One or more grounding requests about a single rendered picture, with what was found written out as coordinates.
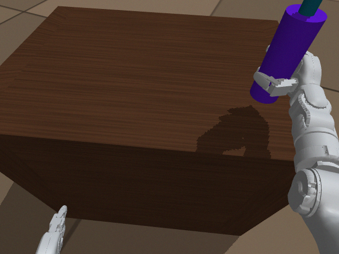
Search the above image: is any left robot hand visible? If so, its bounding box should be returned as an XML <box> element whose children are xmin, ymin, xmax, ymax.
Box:
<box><xmin>35</xmin><ymin>205</ymin><xmax>67</xmax><ymax>254</ymax></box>

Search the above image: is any bottle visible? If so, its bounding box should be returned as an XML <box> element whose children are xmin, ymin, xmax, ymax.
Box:
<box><xmin>250</xmin><ymin>0</ymin><xmax>327</xmax><ymax>104</ymax></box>

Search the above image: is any right robot hand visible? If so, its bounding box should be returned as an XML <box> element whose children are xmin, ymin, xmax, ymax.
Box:
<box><xmin>253</xmin><ymin>45</ymin><xmax>322</xmax><ymax>97</ymax></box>

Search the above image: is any right robot arm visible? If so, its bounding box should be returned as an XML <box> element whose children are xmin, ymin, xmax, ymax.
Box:
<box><xmin>288</xmin><ymin>84</ymin><xmax>339</xmax><ymax>254</ymax></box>

